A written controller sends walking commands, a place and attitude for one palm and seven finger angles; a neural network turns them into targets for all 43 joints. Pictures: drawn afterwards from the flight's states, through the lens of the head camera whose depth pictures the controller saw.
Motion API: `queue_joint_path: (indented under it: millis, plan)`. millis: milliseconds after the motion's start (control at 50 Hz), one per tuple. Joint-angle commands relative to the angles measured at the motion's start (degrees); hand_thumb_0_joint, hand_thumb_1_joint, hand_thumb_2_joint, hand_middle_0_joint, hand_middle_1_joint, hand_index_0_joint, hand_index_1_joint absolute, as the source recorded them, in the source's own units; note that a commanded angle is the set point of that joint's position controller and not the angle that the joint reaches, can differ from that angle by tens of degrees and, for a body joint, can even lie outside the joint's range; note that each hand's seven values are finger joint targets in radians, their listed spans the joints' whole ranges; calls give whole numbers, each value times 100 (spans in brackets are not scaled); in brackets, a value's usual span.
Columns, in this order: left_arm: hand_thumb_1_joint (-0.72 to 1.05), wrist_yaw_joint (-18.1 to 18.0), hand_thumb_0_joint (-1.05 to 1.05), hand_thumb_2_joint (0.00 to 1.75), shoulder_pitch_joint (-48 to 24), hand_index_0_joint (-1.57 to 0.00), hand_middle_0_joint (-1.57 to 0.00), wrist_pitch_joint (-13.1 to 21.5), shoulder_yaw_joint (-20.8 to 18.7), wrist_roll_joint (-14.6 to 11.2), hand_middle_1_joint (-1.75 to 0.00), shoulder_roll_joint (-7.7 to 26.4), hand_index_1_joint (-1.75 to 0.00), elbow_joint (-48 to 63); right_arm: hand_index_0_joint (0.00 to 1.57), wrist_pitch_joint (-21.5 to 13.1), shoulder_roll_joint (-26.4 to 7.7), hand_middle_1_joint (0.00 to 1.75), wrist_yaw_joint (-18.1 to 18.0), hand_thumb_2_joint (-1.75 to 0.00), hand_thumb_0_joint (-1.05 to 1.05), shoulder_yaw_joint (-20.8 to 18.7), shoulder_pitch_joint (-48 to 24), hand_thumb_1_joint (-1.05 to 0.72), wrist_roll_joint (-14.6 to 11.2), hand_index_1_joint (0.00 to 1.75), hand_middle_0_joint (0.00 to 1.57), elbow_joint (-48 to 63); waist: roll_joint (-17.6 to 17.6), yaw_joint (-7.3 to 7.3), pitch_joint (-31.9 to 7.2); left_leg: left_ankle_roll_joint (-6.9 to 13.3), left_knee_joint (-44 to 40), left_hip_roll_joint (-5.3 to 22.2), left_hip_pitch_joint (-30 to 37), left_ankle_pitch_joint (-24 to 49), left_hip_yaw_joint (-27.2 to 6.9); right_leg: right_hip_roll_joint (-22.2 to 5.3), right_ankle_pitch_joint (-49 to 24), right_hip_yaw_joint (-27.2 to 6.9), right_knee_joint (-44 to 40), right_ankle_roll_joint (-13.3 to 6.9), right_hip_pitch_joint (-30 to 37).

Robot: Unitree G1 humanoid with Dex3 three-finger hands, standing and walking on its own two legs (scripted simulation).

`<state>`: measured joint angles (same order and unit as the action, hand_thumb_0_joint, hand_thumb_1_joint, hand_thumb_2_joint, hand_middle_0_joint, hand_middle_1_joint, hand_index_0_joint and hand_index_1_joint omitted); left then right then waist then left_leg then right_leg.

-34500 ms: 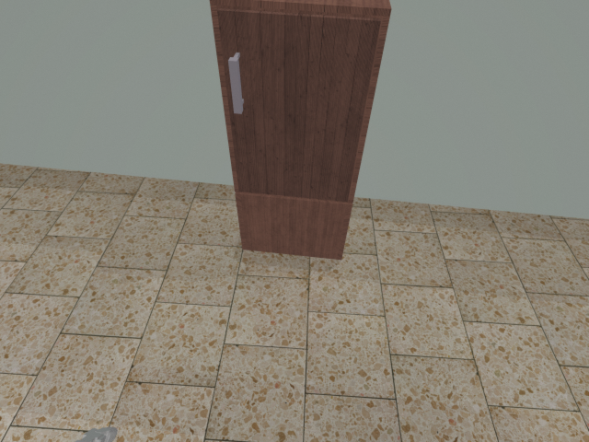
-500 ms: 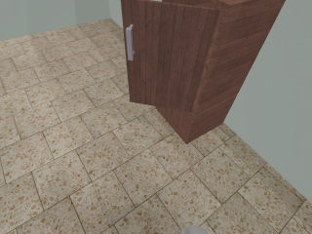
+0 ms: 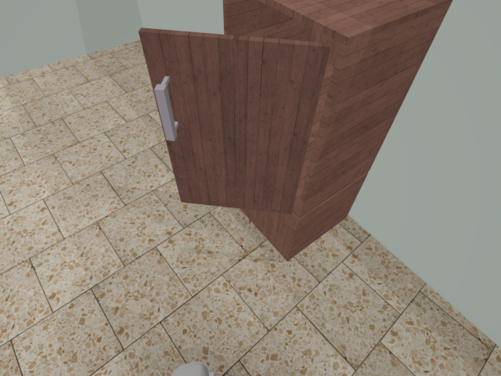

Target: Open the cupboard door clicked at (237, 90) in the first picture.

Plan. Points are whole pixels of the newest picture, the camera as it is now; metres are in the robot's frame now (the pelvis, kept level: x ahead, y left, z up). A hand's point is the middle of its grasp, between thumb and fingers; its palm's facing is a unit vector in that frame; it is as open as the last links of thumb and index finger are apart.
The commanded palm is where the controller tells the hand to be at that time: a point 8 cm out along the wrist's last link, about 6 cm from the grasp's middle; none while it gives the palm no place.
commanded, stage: take the last steps up to it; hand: left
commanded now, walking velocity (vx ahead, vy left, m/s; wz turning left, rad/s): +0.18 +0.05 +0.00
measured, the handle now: (169, 109) +0.68 +0.23 +0.02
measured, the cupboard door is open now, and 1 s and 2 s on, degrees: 46 46 46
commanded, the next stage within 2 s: come to a stop and stand still in 0.08 s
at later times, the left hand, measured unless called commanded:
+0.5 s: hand (119, 371) +0.16 +0.25 -0.19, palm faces +0.01 -0.99 -0.16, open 7.4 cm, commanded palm none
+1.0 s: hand (169, 374) +0.16 +0.16 -0.18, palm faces -0.03 -0.98 -0.21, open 7.3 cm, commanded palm none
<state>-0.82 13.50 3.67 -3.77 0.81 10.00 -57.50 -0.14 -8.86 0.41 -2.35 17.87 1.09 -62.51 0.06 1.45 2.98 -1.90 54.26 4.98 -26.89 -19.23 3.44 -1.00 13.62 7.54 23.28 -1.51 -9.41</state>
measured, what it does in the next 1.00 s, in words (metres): steps on the spot: left foot, then right foot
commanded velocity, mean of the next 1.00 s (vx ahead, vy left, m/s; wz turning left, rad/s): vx -0.07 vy -0.07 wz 0.00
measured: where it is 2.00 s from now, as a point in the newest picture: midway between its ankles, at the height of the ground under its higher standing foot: outside the picture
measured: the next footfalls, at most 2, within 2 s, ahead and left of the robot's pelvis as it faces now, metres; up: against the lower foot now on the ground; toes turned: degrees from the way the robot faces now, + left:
left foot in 0.16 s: +0.16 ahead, +0.14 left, +0.00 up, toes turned +1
right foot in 0.80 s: +0.08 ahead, -0.14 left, +0.00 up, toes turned -5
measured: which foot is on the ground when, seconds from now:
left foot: up 0.00-0.14, down 0.16-1.00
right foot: down 0.00-0.16, up 0.18-0.78, down 0.80-1.00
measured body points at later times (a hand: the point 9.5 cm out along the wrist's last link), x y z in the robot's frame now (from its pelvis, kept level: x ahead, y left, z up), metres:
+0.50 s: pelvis +0.11 +0.06 +0.00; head +0.15 +0.11 +0.45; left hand +0.16 +0.30 -0.17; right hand +0.16 -0.18 -0.12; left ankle +0.15 +0.13 -0.74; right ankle +0.07 -0.10 -0.64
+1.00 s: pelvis +0.10 -0.02 -0.01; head +0.12 -0.02 +0.44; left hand +0.16 +0.21 -0.16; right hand +0.08 -0.26 -0.17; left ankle +0.10 +0.10 -0.74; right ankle +0.04 -0.13 -0.74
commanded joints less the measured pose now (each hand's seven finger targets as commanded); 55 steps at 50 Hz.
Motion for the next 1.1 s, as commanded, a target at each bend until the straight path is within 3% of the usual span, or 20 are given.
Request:
queue_joint_path:
  millis: [0, 60, 100, 120, 140, 160, 180, 220, 280, 460, 680, 720, 740, 760, 780, 820, 880, 940, 980, 1080]
  plan:
    - [90, 69, 0, 90, 477, -20, -20, 77, -56, 34, -30, 691, -30, -51, 20, -152, -86, 30, 89, -90, 0, -51, -218, -90, 15, 30, 20, 452, 634, -195, 5, -26, -1147, -38, 159, 506, 187, -1442, -1096, -844, -1186, -773, -161]
    - [90, 79, 0, 90, 546, -20, -20, 45, -64, 28, -30, 814, -30, -175, 20, -216, -184, 30, 102, -90, 0, -58, -387, -90, 19, 30, 20, 541, 691, -196, 17, 25, -1904, -206, 634, 749, 267, -1400, -703, -888, -945, -639, -198]
    - [90, 74, 0, 90, 472, -20, -20, -23, -54, 21, -30, 752, -30, -196, 20, -287, -367, 30, 60, -90, 0, -92, 43, -90, 36, 30, 20, 416, 410, 49, -48, 58, -2581, -326, 1733, 1003, 301, -1157, -147, -703, -395, -432, -793]
    - [90, 91, 0, 90, 504, -20, -20, -55, -13, 19, -30, 617, -30, -167, 20, -334, -738, 30, 9, -90, 0, -162, 544, -90, 52, 30, 20, 297, -327, 254, -299, 205, -2803, 15, 2521, 1009, -188, -837, 153, -488, 597, -259, -1246]
    - [90, 99, 0, 90, 694, -20, -20, -77, 30, -20, -30, 336, -30, -75, 20, -355, -1303, 30, -68, -90, 0, -281, 1076, -90, 129, 30, 20, 228, -1632, 380, -662, 745, -3302, 1284, 3159, 886, -1798, -166, 1462, 94, 2089, 24, -2071]
    - [90, 75, 0, 90, 558, -20, -20, -91, 79, -9, -30, 336, -30, 66, 20, -281, -1480, 30, -147, -90, 0, -284, 1354, -90, 111, 30, 20, 236, -1726, 468, -842, 1258, -3881, 1898, 3079, 901, -2728, 98, 2228, -177, 3484, 70, -2290]
    - [90, 41, 0, 90, 444, -20, -20, -137, 103, 13, -30, 375, -30, 95, 20, -230, -1392, 30, -174, -90, 0, -231, 930, -90, 88, 30, 20, 379, -1033, 301, -394, 1358, -3932, 1988, 2261, 973, -2555, -208, 2068, -581, 3937, 13, -2182]
    - [90, -11, 0, 90, 525, -20, -20, -237, 135, -5, -30, 216, -30, -204, 20, -281, -866, 30, -284, -90, 0, -3, 21, -90, 79, 30, 20, 588, -599, -63, -3, 1100, -3893, 1592, 1190, 2861, -1689, -501, 1342, -879, 3786, 184, -1707]
    - [90, -12, 0, 90, 829, -20, -20, -497, 68, -27, -30, 335, -30, -311, 20, -223, -875, 30, -403, -90, 0, 47, -331, -90, 26, 30, 20, 611, -414, -262, -195, 1006, -3738, 1449, 1128, 4028, -993, -365, 979, -872, 3659, 333, -1314]
    - [90, -7, 0, 90, 425, -20, -20, -813, -145, 71, -30, 519, -30, 177, 20, -50, -1058, 30, -499, -90, 0, -147, -166, -90, 19, 30, 20, 524, -890, -126, -624, 1051, -3458, 1516, 1854, 4137, -793, -114, 733, -1067, 4533, 528, -2209]
    - [90, 33, 0, 90, -31, -20, -20, -662, 31, 15, -30, 393, -30, 409, 20, 55, -1239, 30, -283, -90, 0, -311, -20, -90, 66, 30, 20, 457, -1272, 8, -586, 979, -3580, 1191, 1560, 1843, -996, -13, 1080, -360, 1369, 271, -716]
    - [90, 14, 0, 90, 354, -20, -20, -614, -16, 5, -30, 551, -30, 265, 20, 73, -1217, 30, -252, -90, 0, -336, -38, -90, 8, 30, 20, 444, -760, -179, -668, 658, -3314, 899, 1024, 1334, -787, -7, 67, -329, 45, 219, 296]
    - [90, -27, 0, 90, 505, -20, -20, -554, -54, 37, -30, 815, -30, 232, 20, 88, -958, 30, -226, -90, 0, -302, -40, -90, -45, 30, 20, 482, -17, -240, -655, 370, -2815, 516, 591, 626, -518, -531, -65, -947, -625, 46, 637]
    - [90, -67, 0, 90, 338, -20, -20, -502, -96, 78, -30, 1202, -30, 241, 20, 125, -543, 30, -194, -90, 0, -211, -115, -90, -70, 30, 20, 584, 1376, -157, -313, -12, -2186, -117, 112, -429, 92, -1587, 105, -1991, -1112, -366, 246]
    - [90, -86, 0, 90, 47, -20, -20, -474, -40, 57, -30, 1243, -30, 330, 20, 187, -489, 30, -152, -90, 0, -142, -387, -90, -40, 30, 20, 691, 1322, -224, -100, 5, -1516, -178, 418, -954, -122, -1939, 285, -2074, -1320, -687, -641]
    - [90, -93, 0, 90, -376, -20, -20, -424, 39, 72, -30, 997, -30, 379, 20, 201, -387, 30, -89, -90, 0, -149, -315, -90, -7, 30, 20, 628, 890, -10, -46, 32, -993, -268, 472, -573, -140, -1484, -427, -1600, -979, -706, -769]
    - [90, -128, 0, 90, -263, -20, -20, -329, 113, 2, -30, 752, -30, 131, 20, 189, -406, 30, -160, -90, 0, -105, -108, -90, -24, 30, 20, 382, 1554, 17, -30, -43, -1327, -238, 601, -382, -93, -1158, -2937, -1021, -345, -605, -145]
    - [90, -114, 0, 90, 1, -20, -20, -301, 127, -52, -30, 680, -30, -34, 20, 76, -410, 30, -202, -90, 0, -56, 31, -90, -41, 30, 20, 184, 611, 4, -254, 11, -2860, -211, 1557, 1419, -193, -944, -2916, -1037, 289, -295, -84]
    - [90, -107, 0, 90, 228, -20, -20, -323, 174, -97, -30, 484, -30, -81, 20, -36, -664, 30, -276, -90, 0, -63, 70, -90, -20, 30, 20, 100, -407, -120, -565, 330, -2759, 401, 2050, 3070, -705, -523, -1612, -907, 241, 41, -181]
    - [90, -86, 0, 90, 224, -20, -20, -360, 177, -54, -30, 540, -30, -269, 20, -3, -568, 30, -285, -90, 0, 2, -201, -90, -28, 30, 20, 12, -378, -130, -100, 234, -3031, 226, 1764, 2008, -511, -529, -997, -1056, -303, -1, -143]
